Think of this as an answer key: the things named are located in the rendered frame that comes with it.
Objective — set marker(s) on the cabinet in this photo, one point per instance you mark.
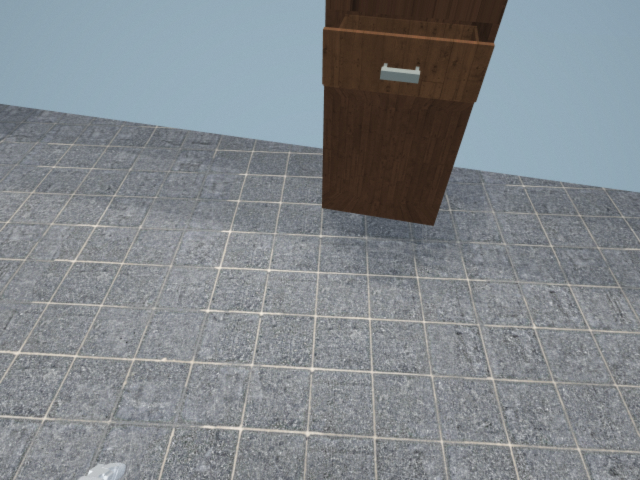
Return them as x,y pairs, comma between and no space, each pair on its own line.
389,155

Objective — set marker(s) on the drawer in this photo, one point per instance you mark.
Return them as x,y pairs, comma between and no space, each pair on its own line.
451,60

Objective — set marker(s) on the handle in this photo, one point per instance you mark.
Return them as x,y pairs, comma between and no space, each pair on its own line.
401,75

